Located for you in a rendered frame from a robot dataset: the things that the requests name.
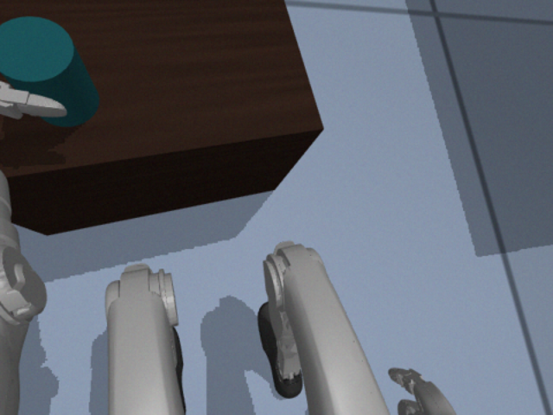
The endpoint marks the right robot hand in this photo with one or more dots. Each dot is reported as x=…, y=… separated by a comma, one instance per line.
x=429, y=399

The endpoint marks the right robot foot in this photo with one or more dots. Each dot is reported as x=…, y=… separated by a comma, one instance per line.
x=285, y=387

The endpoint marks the left robot arm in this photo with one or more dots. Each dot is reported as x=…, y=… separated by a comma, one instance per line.
x=23, y=295

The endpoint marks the can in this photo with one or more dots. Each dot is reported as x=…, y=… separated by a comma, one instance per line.
x=38, y=56

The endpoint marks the left robot hand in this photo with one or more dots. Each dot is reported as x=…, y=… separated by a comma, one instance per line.
x=13, y=103

